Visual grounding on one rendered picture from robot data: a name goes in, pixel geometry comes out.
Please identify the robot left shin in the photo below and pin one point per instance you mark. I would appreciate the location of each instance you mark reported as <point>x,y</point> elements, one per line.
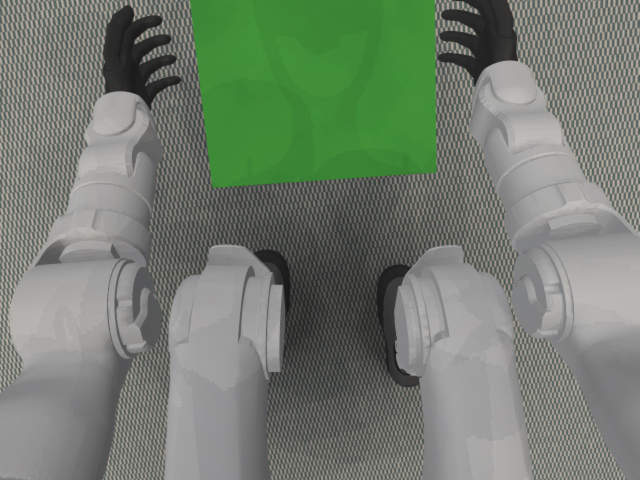
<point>181,310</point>

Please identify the left robot upper arm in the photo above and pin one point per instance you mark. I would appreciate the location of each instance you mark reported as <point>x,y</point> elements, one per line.
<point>77,327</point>

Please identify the robot right hand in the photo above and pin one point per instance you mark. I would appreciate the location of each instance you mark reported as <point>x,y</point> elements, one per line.
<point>495,41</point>

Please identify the robot left hand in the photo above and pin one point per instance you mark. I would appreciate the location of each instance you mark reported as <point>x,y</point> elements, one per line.
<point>122,69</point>

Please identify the carton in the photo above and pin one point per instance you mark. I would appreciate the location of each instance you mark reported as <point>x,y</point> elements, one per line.
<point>310,90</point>

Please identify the left robot thigh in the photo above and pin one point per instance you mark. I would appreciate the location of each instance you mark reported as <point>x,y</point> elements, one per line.
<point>218,392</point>

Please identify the right robot upper arm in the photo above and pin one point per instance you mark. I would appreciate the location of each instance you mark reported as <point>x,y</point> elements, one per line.
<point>582,294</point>

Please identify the left robot forearm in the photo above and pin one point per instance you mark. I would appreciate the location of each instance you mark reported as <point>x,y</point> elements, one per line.
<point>112,198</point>

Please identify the right robot forearm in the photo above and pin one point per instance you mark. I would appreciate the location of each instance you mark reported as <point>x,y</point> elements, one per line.
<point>534,171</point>

